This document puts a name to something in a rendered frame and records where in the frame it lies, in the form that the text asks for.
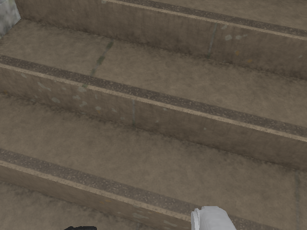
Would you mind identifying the robot right thigh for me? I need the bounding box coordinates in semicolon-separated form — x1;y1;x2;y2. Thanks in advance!
191;206;237;230

